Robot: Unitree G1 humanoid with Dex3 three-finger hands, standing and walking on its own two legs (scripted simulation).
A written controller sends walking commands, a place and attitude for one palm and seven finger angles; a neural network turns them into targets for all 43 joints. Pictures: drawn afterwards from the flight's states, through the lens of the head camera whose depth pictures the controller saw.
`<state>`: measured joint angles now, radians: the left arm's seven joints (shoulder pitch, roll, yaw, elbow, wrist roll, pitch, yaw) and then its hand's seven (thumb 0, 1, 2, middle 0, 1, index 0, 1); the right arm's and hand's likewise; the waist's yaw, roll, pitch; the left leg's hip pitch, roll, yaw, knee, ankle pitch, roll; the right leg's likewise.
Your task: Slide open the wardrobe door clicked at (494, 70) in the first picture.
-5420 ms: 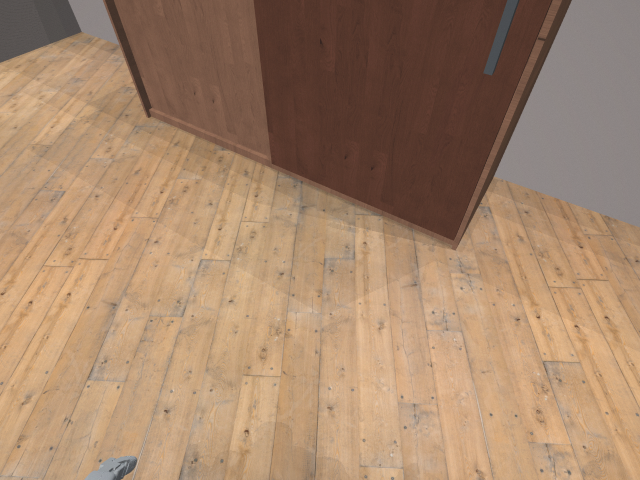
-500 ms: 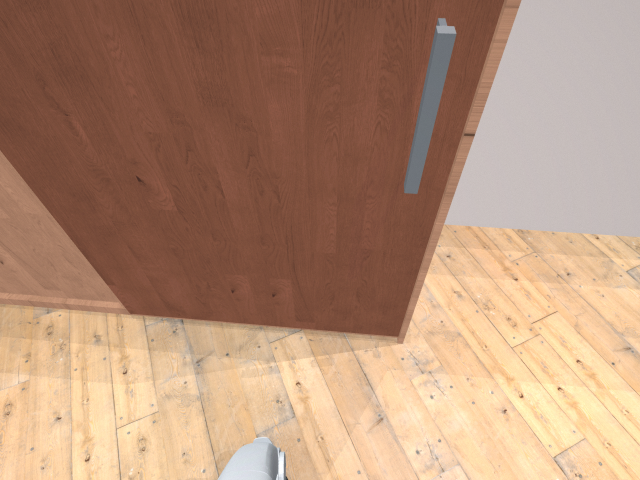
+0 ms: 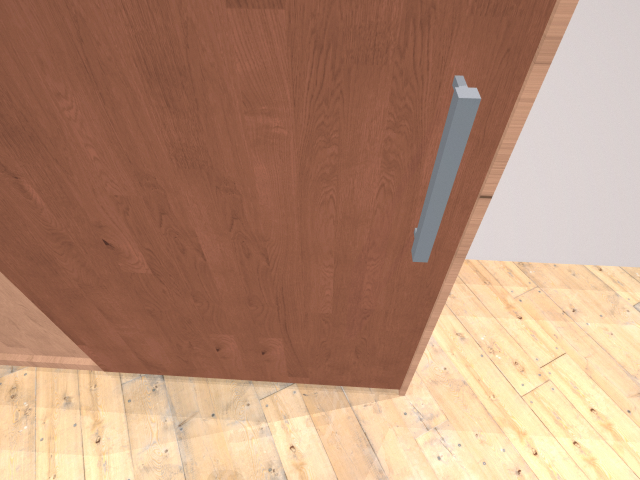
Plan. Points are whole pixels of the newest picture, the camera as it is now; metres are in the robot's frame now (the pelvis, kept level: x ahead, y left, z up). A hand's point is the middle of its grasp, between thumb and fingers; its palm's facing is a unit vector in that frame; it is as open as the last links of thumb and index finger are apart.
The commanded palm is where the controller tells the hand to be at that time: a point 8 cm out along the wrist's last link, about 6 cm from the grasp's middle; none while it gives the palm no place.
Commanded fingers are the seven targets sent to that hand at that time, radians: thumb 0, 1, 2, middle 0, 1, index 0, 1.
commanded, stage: come to a stop and stand still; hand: right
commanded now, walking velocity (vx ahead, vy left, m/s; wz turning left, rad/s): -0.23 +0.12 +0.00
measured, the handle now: (436, 181) +0.48 -0.14 +0.13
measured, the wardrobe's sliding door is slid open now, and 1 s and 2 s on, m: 0.00 0.00 0.00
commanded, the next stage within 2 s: look again from close up in 1.32 s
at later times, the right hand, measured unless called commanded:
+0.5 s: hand out of the picture +0.00 -0.14 -0.15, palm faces +0.04 +0.96 -0.26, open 7.4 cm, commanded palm none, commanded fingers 0.00 -0.90 -0.90 0.20 0.30 0.20 0.30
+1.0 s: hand out of the picture -0.04 -0.21 -0.17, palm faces +0.02 +0.97 -0.23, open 7.4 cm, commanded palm none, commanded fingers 0.00 -0.90 -0.90 0.20 0.30 0.20 0.30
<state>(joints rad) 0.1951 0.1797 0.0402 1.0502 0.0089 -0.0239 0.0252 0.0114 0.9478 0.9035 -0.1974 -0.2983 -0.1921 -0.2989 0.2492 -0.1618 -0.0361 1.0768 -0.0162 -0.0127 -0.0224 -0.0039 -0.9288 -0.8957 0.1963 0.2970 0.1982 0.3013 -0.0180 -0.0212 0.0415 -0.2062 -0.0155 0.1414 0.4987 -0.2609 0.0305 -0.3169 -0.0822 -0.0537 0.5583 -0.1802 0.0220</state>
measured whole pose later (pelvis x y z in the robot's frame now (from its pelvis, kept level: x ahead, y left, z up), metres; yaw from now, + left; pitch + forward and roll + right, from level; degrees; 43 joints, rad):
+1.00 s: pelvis -0.05 -0.02 +0.00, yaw +1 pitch -2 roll +0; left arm 0.27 0.19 0.00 0.98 0.02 -0.01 0.02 0.01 0.96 0.90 -0.20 -0.30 -0.20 -0.30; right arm 0.28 -0.18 0.00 1.06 -0.02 0.02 -0.03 0.01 -0.91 -0.90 0.20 0.30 0.20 0.30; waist -0.02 -0.02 0.03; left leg -0.24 0.09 0.03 0.54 -0.26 -0.03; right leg -0.15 0.03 -0.09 0.54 -0.36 -0.06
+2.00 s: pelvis -0.03 +0.02 +0.01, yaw +1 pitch -1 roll +0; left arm 0.24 0.16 0.00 1.11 0.01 -0.02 0.03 0.00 0.91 0.90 -0.20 -0.30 -0.19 -0.30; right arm 0.25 -0.17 0.00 1.10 -0.02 -0.01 -0.03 0.01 -0.92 -0.90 0.20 0.30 0.20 0.30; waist -0.01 0.00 0.05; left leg -0.21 0.04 0.05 0.48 -0.25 -0.01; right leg -0.10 -0.03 -0.07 0.44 -0.32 0.01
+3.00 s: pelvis -0.08 +0.03 -0.05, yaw +0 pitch +8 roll -1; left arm 0.16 0.28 0.07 0.47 -0.03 -0.26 0.02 0.01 0.91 0.90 -0.20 -0.30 -0.19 -0.30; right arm 0.43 -0.18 -0.15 0.11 0.25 -0.46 0.31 0.01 -0.64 -0.78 0.22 0.47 0.22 0.48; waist -0.02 0.04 -0.11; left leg -0.72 0.06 0.06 0.99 -0.41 0.01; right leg -0.62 -0.03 -0.04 0.99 -0.50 0.01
